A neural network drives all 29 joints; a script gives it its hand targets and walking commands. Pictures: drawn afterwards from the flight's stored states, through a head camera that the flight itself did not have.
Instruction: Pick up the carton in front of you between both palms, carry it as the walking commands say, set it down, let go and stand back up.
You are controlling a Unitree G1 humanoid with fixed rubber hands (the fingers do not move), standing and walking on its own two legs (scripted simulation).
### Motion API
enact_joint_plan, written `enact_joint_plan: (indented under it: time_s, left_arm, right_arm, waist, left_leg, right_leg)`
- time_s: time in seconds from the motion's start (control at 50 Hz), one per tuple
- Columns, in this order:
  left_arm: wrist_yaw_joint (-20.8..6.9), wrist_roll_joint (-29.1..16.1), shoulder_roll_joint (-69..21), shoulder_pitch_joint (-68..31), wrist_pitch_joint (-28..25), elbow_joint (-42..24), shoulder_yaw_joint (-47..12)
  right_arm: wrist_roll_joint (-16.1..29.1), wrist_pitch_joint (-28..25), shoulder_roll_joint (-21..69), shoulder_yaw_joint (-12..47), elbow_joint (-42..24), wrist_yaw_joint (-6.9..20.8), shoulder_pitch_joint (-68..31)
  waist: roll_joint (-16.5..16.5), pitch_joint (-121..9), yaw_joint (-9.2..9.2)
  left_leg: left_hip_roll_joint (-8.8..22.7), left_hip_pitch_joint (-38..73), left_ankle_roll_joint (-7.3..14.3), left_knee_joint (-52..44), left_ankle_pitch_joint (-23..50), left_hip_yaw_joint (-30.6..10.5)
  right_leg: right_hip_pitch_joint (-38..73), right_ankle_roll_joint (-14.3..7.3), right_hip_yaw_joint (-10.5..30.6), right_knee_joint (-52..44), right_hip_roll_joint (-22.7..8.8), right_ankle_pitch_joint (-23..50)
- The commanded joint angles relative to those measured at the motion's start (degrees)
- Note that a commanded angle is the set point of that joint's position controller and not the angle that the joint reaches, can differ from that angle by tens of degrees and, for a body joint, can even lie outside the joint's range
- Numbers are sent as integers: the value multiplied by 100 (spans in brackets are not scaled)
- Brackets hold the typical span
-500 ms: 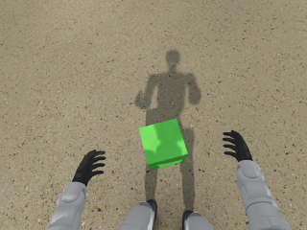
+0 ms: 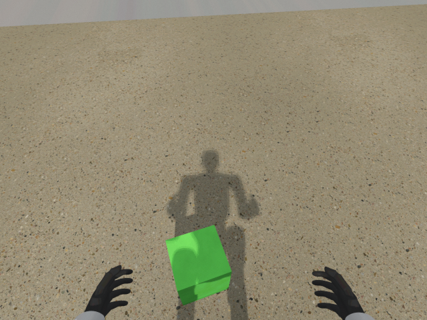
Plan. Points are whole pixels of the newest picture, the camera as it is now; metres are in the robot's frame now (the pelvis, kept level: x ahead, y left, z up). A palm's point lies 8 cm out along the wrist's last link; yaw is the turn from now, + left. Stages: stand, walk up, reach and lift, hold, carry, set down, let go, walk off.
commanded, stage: let go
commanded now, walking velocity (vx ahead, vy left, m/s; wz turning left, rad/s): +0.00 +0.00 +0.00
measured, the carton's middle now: (198, 265) +0.43 +0.08 -0.65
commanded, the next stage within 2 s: stand in 0.34 s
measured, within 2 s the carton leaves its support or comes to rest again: neither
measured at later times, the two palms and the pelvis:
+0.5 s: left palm out of the picture +0.14 +0.29 -0.09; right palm out of the picture +0.12 -0.25 -0.08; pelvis -0.01 +0.03 -0.01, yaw -1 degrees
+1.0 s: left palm out of the picture +0.15 +0.32 -0.11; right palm out of the picture +0.12 -0.26 -0.08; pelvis +0.01 +0.04 +0.00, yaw -2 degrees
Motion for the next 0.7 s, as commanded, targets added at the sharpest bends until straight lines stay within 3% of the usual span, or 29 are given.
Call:
enact_joint_plan:
  time_s: [0.0,0.02,0.04,0.06,0.14,0.32,0.34,0.38,0.42,0.46,0.56,0.68]
  left_arm:
    - [9,58,592,-102,39,-499,232]
    - [5,68,586,-132,75,-506,236]
    - [146,188,783,-322,380,-846,309]
    - [199,156,750,-236,466,-757,232]
    - [277,109,675,-258,615,-827,163]
    - [321,92,579,-363,840,-993,77]
    - [516,152,1233,-552,323,-179,264]
    - [539,218,1207,-418,-64,21,265]
    - [488,241,1117,-443,-260,199,256]
    - [422,222,1121,-402,-384,423,248]
    - [451,183,1307,-372,-531,857,227]
    - [537,160,1429,-293,-554,1249,174]
  right_arm:
    - [10,26,-409,-52,-675,47,-367]
    - [3,61,-422,-54,-691,50,-391]
    - [109,-102,-402,-68,-365,-63,-104]
    - [108,-121,-441,-37,-462,-117,-223]
    - [72,-54,-499,-5,-463,-168,-314]
    - [23,131,-552,-118,-438,-101,-299]
    - [-321,-69,-1132,-275,342,-299,-310]
    - [-386,-267,-1289,-345,479,-363,-234]
    - [-380,-399,-1264,-332,624,-361,-358]
    - [-327,-466,-1261,-307,728,-326,-553]
    - [-245,-534,-1373,-317,1030,-333,-513]
    - [-237,-532,-1537,-288,1371,-405,-400]
  waist:
    - [71,-219,115]
    - [63,-159,113]
    - [138,-405,71]
    - [-42,-357,46]
    - [-122,-248,40]
    - [83,-114,-59]
    - [-761,83,30]
    - [-285,-13,-88]
    - [194,-72,-70]
    - [382,-301,-2]
    - [257,-671,-41]
    - [251,-782,-78]
  left_leg:
    - [-245,519,46,-81,1203,271]
    - [-241,544,50,-69,1160,273]
    - [-410,409,15,122,990,297]
    - [-387,324,49,143,912,282]
    - [-359,212,52,192,874,296]
    - [-252,395,25,52,747,244]
    - [208,-487,25,185,304,-67]
    - [263,-530,122,59,-653,-241]
    - [343,-812,199,-124,-1185,-399]
    - [450,-922,238,-208,-977,-492]
    - [480,-379,236,171,911,-377]
    - [535,28,222,281,1939,-362]
  right_leg:
    - [-193,351,44,-446,-176,1774]
    - [-228,345,43,-455,-174,1688]
    - [48,318,91,-254,-223,2183]
    - [-12,340,101,-192,-231,2269]
    - [-131,321,63,-188,-207,2072]
    - [-239,185,-108,-274,-76,1289]
    - [-903,301,185,-209,-355,38]
    - [-1048,190,437,-267,-407,-933]
    - [-914,143,399,-50,-368,-773]
    - [-580,162,319,154,-356,-147]
    - [-364,154,418,147,-495,1014]
    - [-273,196,412,176,-542,1686]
